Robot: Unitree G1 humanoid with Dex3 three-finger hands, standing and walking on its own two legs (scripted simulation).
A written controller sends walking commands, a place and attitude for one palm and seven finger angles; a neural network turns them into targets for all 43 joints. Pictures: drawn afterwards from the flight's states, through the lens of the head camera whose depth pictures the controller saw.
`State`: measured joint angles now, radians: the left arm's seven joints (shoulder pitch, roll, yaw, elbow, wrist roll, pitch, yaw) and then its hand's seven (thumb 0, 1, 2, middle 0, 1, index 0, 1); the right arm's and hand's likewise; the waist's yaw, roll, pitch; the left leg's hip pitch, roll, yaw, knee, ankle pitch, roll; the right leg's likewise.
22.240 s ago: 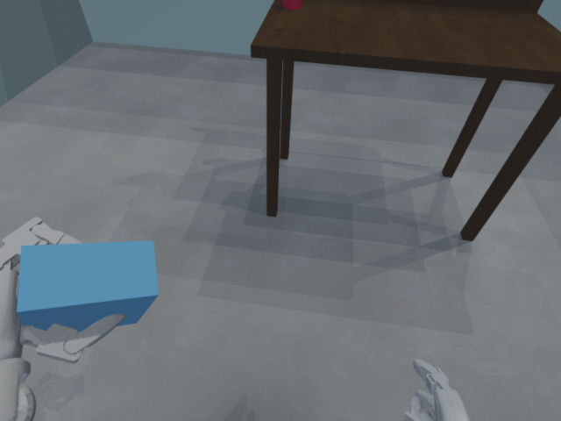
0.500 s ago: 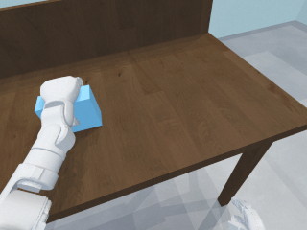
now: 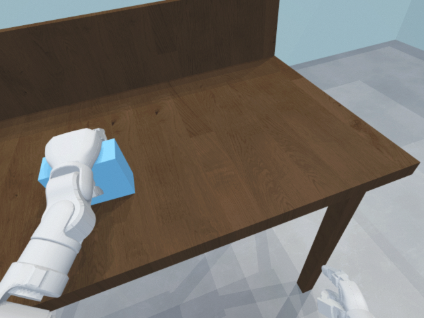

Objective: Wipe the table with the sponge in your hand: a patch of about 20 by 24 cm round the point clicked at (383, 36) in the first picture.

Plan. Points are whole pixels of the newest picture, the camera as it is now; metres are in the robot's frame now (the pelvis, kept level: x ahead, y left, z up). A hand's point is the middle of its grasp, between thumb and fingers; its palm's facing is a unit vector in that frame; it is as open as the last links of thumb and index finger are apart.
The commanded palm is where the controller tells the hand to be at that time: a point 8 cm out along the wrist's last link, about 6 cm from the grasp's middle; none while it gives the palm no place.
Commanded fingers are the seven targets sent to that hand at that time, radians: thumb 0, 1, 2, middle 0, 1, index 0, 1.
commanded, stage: wipe back along the middle lane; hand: left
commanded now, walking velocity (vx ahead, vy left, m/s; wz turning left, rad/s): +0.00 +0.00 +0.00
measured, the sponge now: (95, 181) +0.34 +0.28 +0.10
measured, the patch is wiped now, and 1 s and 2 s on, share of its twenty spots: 0.85 0.85 0.95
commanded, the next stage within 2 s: slide across to the third lane in 0.98 s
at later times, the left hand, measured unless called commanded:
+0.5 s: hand (91, 182) +0.31 +0.25 +0.14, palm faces +0.11 -0.04 -0.99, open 9.7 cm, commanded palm +0.26 +0.24 +0.16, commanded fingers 0.00 0.10 1.30 -1.20 -1.60 -1.20 -1.60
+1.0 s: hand (87, 202) +0.26 +0.24 +0.14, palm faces +0.23 -0.13 -0.97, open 9.7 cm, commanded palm +0.20 +0.22 +0.16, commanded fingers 0.00 0.10 1.30 -1.20 -1.60 -1.20 -1.60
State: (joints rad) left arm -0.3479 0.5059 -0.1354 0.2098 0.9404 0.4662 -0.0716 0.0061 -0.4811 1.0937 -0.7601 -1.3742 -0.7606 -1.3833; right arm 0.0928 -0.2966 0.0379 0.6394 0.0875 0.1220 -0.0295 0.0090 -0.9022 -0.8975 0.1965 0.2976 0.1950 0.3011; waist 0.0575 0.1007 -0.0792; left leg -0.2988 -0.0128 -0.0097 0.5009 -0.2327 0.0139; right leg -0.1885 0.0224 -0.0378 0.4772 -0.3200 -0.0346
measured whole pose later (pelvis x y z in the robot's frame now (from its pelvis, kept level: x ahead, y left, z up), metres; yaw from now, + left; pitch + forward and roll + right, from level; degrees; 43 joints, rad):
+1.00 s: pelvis -0.01 +0.00 -0.01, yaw -1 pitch +0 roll +0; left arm 0.03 0.43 -0.16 -0.32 0.94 0.61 -0.01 0.03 -0.45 1.08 -0.72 -1.40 -0.73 -1.40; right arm 0.01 -0.27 0.07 0.58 0.09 0.14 0.01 0.01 -0.90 -0.90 0.20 0.30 0.19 0.30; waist 0.10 0.11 -0.09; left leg -0.29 -0.01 0.01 0.56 -0.26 0.01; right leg -0.19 0.02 -0.02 0.55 -0.35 -0.03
